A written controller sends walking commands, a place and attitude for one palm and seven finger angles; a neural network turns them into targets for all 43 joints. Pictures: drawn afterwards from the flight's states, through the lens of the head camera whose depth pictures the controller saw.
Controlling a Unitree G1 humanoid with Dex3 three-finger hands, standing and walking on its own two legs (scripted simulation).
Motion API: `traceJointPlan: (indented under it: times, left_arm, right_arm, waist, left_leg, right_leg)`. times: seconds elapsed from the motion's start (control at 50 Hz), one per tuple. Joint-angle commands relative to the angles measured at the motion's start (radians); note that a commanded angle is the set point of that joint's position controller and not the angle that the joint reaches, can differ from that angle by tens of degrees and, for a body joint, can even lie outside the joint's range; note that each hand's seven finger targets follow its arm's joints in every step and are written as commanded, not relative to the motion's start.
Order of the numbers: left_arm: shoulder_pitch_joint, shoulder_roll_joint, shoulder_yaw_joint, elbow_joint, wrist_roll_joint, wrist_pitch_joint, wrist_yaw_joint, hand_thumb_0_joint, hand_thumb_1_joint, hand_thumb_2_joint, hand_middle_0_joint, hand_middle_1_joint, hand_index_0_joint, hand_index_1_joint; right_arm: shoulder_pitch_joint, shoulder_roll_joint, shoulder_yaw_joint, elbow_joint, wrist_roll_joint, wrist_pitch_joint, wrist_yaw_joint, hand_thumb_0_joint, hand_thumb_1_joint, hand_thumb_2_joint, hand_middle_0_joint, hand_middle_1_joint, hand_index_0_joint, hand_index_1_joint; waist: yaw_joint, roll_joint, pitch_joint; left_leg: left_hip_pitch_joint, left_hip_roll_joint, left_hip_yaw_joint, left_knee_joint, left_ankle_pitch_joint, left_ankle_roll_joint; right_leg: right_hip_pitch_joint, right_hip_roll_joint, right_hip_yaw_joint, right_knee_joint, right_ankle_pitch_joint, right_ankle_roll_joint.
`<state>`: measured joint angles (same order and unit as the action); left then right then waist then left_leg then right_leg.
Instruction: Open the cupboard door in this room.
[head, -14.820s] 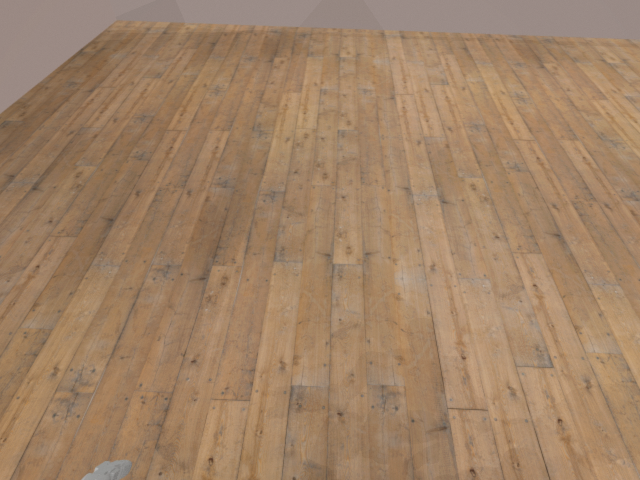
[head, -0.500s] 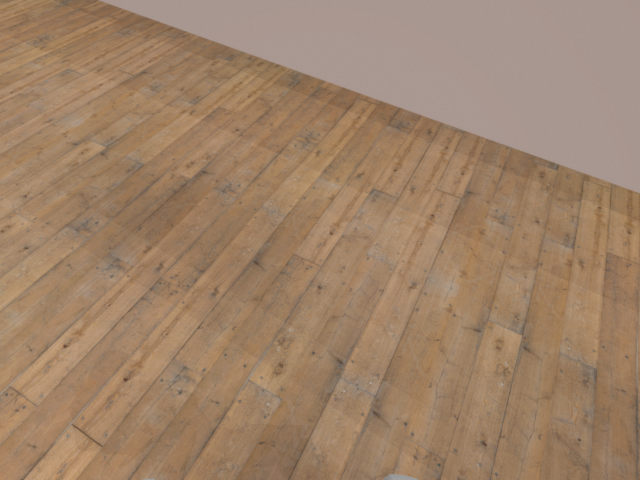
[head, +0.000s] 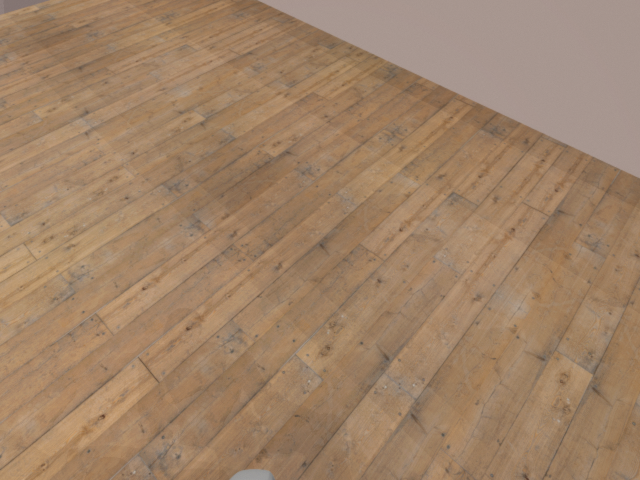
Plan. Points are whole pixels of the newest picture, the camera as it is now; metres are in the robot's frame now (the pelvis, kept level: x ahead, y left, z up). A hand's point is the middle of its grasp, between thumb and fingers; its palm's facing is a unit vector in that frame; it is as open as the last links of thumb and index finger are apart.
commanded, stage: turn or walk to find it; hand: left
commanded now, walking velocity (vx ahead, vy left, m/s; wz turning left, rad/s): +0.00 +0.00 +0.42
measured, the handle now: out of the picture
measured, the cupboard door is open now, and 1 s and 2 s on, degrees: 0 0 0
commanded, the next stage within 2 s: none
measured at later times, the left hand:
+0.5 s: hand out of the picture +0.05 +0.23 -0.15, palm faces +0.20 -0.94 -0.26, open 7.4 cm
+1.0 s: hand out of the picture -0.12 +0.18 -0.17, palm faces +0.46 -0.86 -0.23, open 7.4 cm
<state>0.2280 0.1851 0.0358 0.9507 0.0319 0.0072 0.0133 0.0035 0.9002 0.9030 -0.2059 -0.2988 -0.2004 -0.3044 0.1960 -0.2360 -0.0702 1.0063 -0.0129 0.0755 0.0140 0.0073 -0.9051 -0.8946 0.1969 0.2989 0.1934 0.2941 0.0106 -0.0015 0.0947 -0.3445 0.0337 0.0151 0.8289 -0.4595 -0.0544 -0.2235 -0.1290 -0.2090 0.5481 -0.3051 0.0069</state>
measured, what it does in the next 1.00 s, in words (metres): steps on the spot, turning left: left foot, then right foot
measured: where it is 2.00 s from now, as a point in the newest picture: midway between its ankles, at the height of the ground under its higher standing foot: outside the picture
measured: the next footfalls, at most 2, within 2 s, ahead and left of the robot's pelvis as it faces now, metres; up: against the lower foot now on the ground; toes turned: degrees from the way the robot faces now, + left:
left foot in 0.06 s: +0.02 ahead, +0.13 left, +0.00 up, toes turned +5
right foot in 0.54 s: +0.04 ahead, -0.10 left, +0.00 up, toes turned +8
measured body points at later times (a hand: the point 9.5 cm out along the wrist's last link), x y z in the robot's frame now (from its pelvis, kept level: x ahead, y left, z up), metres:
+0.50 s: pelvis -0.02 +0.01 +0.00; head +0.00 +0.01 +0.45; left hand +0.04 +0.28 -0.13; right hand +0.08 -0.22 -0.15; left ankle -0.02 +0.13 -0.74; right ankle +0.00 -0.11 -0.71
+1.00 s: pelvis -0.06 -0.01 +0.00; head -0.03 +0.01 +0.45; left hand -0.15 +0.22 -0.15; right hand +0.10 -0.22 -0.15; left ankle -0.14 +0.10 -0.71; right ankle +0.00 -0.11 -0.74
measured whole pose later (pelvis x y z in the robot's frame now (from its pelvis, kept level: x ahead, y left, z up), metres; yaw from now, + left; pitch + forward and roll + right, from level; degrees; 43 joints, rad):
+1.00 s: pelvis -0.06 -0.01 +0.00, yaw +25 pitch +0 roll +0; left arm 0.26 0.19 0.04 0.98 0.03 0.01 0.02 0.00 0.90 0.90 -0.21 -0.30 -0.20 -0.30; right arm 0.18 -0.23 -0.07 1.01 -0.01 0.07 0.01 0.01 -0.91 -0.89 0.20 0.30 0.19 0.29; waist 0.03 -0.01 0.09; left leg -0.29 0.04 0.04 0.74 -0.44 -0.05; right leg -0.25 -0.14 -0.27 0.55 -0.27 0.00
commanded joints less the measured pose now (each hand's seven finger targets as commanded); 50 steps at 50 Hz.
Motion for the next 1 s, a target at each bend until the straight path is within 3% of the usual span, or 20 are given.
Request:
traceJointPlan:
  times: [0.0, 0.02, 0.04, 0.06, 0.08, 0.14, 0.2, 0.36, 0.44, 0.48, 0.5, 0.52, 0.54, 0.56, 0.58, 0.62, 0.7, 0.9, 0.94, 0.98]
  left_arm:
    - [0.03, 0.243, 0.069, -0.028, -0.007, -0.003, 0.015, 0.0, 0.9, 0.9, -0.2, -0.3, -0.2, -0.3]
    - [0.03, 0.222, 0.067, -0.034, -0.016, 0.003, 0.014, 0.0, 0.9, 0.9, -0.2, -0.3, -0.2, -0.3]
    - [0.056, 0.166, 0.058, -0.055, -0.024, 0.012, 0.009, 0.0, 0.9, 0.9, -0.2, -0.3, -0.2, -0.3]
    - [-0.004, 0.121, 0.033, -0.085, -0.016, 0.015, 0.006, 0.0, 0.9, 0.9, -0.2, -0.3, -0.2, -0.3]
    - [-0.064, 0.127, 0.034, -0.083, -0.013, 0.032, 0.018, 0.0, 0.9, 0.9, -0.2, -0.3, -0.2, -0.3]
    - [-0.055, 0.137, 0.043, -0.044, -0.02, 0.027, 0.003, 0.0, 0.9, 0.9, -0.2, -0.3, -0.2, -0.3]
    - [-0.036, 0.138, 0.042, -0.031, -0.018, 0.024, -0.001, 0.0, 0.9, 0.9, -0.2, -0.3, -0.2, -0.3]
    - [-0.109, 0.125, 0.035, -0.079, -0.02, 0.026, 0.004, 0.0, 0.9, 0.9, -0.2, -0.3, -0.2, -0.3]
    - [-0.051, 0.113, 0.033, -0.081, -0.026, 0.018, 0.007, 0.0, 0.9, 0.9, -0.2, -0.3, -0.2, -0.3]
    - [0.018, 0.124, 0.038, -0.065, -0.026, 0.007, 0.009, 0.0, 0.9, 0.9, -0.2, -0.3, -0.2, -0.3]
    - [0.053, 0.151, 0.043, -0.058, -0.022, -0.002, 0.012, 0.0, 0.9, 0.9, -0.2, -0.3, -0.2, -0.3]
    - [0.069, 0.223, 0.058, -0.062, -0.006, -0.013, 0.019, 0.0, 0.9, 0.9, -0.2, -0.3, -0.2, -0.3]
    - [0.058, 0.277, 0.062, -0.08, -0.003, -0.011, 0.018, 0.0, 0.9, 0.9, -0.2, -0.3, -0.2, -0.3]
    - [0.026, 0.253, 0.072, -0.095, -0.015, -0.013, 0.025, 0.0, 0.9, 0.9, -0.2, -0.3, -0.2, -0.3]
    - [-0.031, 0.23, 0.064, -0.107, -0.015, -0.009, 0.023, 0.0, 0.9, 0.9, -0.2, -0.3, -0.2, -0.3]
    - [-0.103, 0.169, 0.044, -0.119, -0.016, -0.014, 0.018, 0.0, 0.9, 0.9, -0.2, -0.3, -0.2, -0.3]
    - [-0.035, 0.154, 0.041, -0.097, -0.014, -0.023, 0.02, 0.0, 0.9, 0.9, -0.2, -0.3, -0.2, -0.3]
    - [0.088, 0.226, 0.063, -0.02, 0.002, -0.012, 0.018, 0.0, 0.9, 0.9, -0.2, -0.3, -0.2, -0.3]
    - [0.068, 0.235, 0.067, -0.012, 0.0, -0.008, 0.017, 0.0, 0.9, 0.9, -0.2, -0.3, -0.2, -0.3]
    - [0.047, 0.223, 0.067, -0.006, -0.011, 0.0, 0.014, 0.0, 0.9, 0.9, -0.2, -0.3, -0.2, -0.3]
  right_arm:
    - [0.001, -0.057, 0.001, -0.083, 0.005, -0.052, -0.007, 0.0, -0.9, -0.9, 0.2, 0.3, 0.2, 0.3]
    - [0.039, -0.091, -0.006, -0.074, 0.002, -0.062, -0.005, 0.0, -0.9, -0.9, 0.2, 0.3, 0.2, 0.3]
    - [0.056, -0.188, -0.027, -0.08, -0.006, -0.072, -0.007, 0.0, -0.9, -0.9, 0.2, 0.3, 0.2, 0.3]
    - [0.107, -0.249, -0.038, -0.073, -0.003, -0.064, -0.01, 0.0, -0.9, -0.9, 0.2, 0.3, 0.2, 0.3]
    - [0.132, -0.228, -0.038, -0.049, -0.006, -0.067, -0.027, 0.0, -0.9, -0.9, 0.2, 0.3, 0.2, 0.3]
    - [0.007, -0.167, -0.015, -0.077, -0.009, -0.07, -0.04, 0.0, -0.9, -0.9, 0.2, 0.3, 0.2, 0.3]
    - [0.01, -0.158, -0.013, -0.084, -0.004, -0.077, -0.038, 0.0, -0.9, -0.9, 0.2, 0.3, 0.2, 0.3]
    - [0.038, -0.163, -0.03, -0.095, -0.012, -0.064, -0.029, 0.0, -0.9, -0.9, 0.2, 0.3, 0.2, 0.3]
    - [-0.004, -0.171, -0.036, -0.113, -0.016, -0.055, -0.025, 0.0, -0.9, -0.9, 0.2, 0.3, 0.2, 0.3]
    - [-0.02, -0.16, -0.038, -0.119, -0.01, -0.052, -0.023, 0.0, -0.9, -0.9, 0.2, 0.3, 0.2, 0.3]
    - [-0.019, -0.135, -0.036, -0.123, -0.004, -0.052, -0.02, 0.0, -0.9, -0.9, 0.2, 0.3, 0.2, 0.3]
    - [0.006, -0.074, -0.027, -0.135, 0.005, -0.054, -0.014, 0.0, -0.9, -0.9, 0.2, 0.3, 0.2, 0.3]
    - [-0.009, -0.062, -0.025, -0.16, 0.0, -0.051, -0.014, 0.0, -0.9, -0.9, 0.2, 0.3, 0.2, 0.3]
    - [0.002, -0.108, -0.039, -0.147, -0.01, -0.029, -0.016, 0.0, -0.9, -0.9, 0.2, 0.3, 0.2, 0.3]
    - [-0.004, -0.106, -0.044, -0.126, -0.011, -0.021, -0.012, 0.0, -0.9, -0.9, 0.2, 0.3, 0.2, 0.3]
    - [0.041, -0.085, -0.039, -0.086, -0.014, -0.015, 0.0, 0.0, -0.9, -0.9, 0.2, 0.3, 0.2, 0.3]
    - [0.054, -0.074, -0.032, -0.066, -0.012, -0.011, 0.003, 0.0, -0.9, -0.9, 0.2, 0.3, 0.2, 0.3]
    - [-0.065, -0.042, -0.001, -0.085, 0.005, -0.033, -0.004, 0.0, -0.9, -0.9, 0.2, 0.3, 0.2, 0.3]
    - [-0.025, -0.041, 0.003, -0.079, 0.008, -0.043, -0.008, 0.0, -0.9, -0.9, 0.2, 0.3, 0.2, 0.3]
    - [0.033, -0.057, 0.0, -0.066, 0.005, -0.054, -0.009, 0.0, -0.9, -0.9, 0.2, 0.3, 0.2, 0.3]
  waist:
    - [-0.003, -0.198, -0.15]
    - [-0.027, -0.108, -0.178]
    - [-0.033, 0.156, -0.2]
    - [-0.064, 0.292, -0.174]
    - [-0.088, 0.3, -0.165]
    - [-0.025, 0.176, -0.109]
    - [-0.02, 0.124, -0.134]
    - [-0.047, 0.136, -0.101]
    - [-0.021, 0.171, -0.125]
    - [0.014, 0.132, -0.136]
    - [0.029, 0.056, -0.149]
    - [0.031, -0.155, -0.16]
    - [0.038, -0.274, -0.122]
    - [0.03, -0.287, -0.116]
    - [0.004, -0.205, -0.056]
    - [-0.041, -0.124, -0.012]
    - [-0.019, -0.151, -0.037]
    - [0.051, -0.185, -0.107]
    - [0.028, -0.198, -0.139]
    - [-0.015, -0.141, -0.152]
  left_leg:
    - [0.076, -0.022, 0.074, -0.311, 0.147, 0.012]
    - [0.212, 0.008, 0.043, -0.449, 0.296, 0.027]
    - [0.371, 0.216, -0.227, -0.486, 0.54, 0.109]
    - [0.356, 0.36, -0.345, -0.488, 0.807, 0.198]
    - [0.3, 0.341, -0.349, -0.494, 0.846, 0.199]
    - [0.275, 0.236, -0.223, -0.464, 0.844, 0.214]
    - [0.302, 0.201, -0.187, -0.472, 0.834, 0.202]
    - [0.236, 0.2, -0.307, -0.493, 0.63, 0.232]
    - [0.148, 0.177, -0.344, -0.46, 0.589, 0.22]
    - [0.056, 0.136, -0.338, -0.406, 0.51, 0.185]
    - [-0.02, 0.083, -0.302, -0.346, 0.397, 0.139]
    - [-0.18, -0.029, -0.181, -0.173, 0.164, 0.072]
    - [-0.238, -0.113, -0.083, 0.044, -0.115, 0.033]
    - [-0.204, -0.066, -0.131, 0.211, -0.105, 0.037]
    - [-0.204, -0.052, -0.132, 0.322, -0.05, 0.037]
    - [-0.203, -0.028, -0.102, 0.403, 0.077, 0.021]
    - [-0.195, -0.009, -0.072, 0.393, 0.128, -0.007]
    - [-0.073, 0.0, 0.033, -0.029, -0.036, 0.0]
    - [-0.008, -0.007, 0.061, -0.154, 0.007, 0.008]
    - [0.163, -0.006, 0.069, -0.38, 0.198, 0.023]
  right_leg:
    - [0.137, -0.201, 0.123, -0.032, 0.506, -0.087]
    - [0.049, -0.175, 0.082, 0.07, 0.416, -0.036]
    - [-0.187, -0.061, 0.027, 0.242, 0.068, 0.036]
    - [-0.295, 0.002, 0.068, 0.393, -0.326, 0.061]
    - [-0.298, 0.008, 0.162, 0.478, -0.323, 0.06]
    - [-0.323, 0.011, 0.186, 0.575, -0.161, 0.066]
    - [-0.312, 0.021, 0.185, 0.567, -0.103, 0.078]
    - [-0.256, 0.053, 0.19, 0.37, -0.138, 0.079]
    - [-0.102, 0.088, 0.17, 0.161, -0.113, 0.06]
    - [0.05, 0.094, 0.159, -0.037, 0.028, 0.054]
    - [0.155, 0.056, 0.185, -0.165, 0.105, 0.046]
    - [0.262, -0.152, 0.395, -0.257, 0.075, -0.02]
    - [0.179, -0.336, 0.544, -0.292, 0.152, -0.127]
    - [0.053, -0.346, 0.539, -0.329, 0.049, -0.159]
    - [-0.023, -0.294, 0.499, -0.339, -0.02, -0.155]
    - [-0.055, -0.191, 0.315, -0.304, 0.039, -0.109]
    - [0.004, -0.178, 0.239, -0.29, 0.128, -0.105]
    - [0.15, -0.249, 0.194, -0.193, 0.394, -0.162]
    - [0.155, -0.248, 0.163, -0.138, 0.442, -0.147]
    - [0.05, -0.216, 0.095, -0.038, 0.355, -0.073]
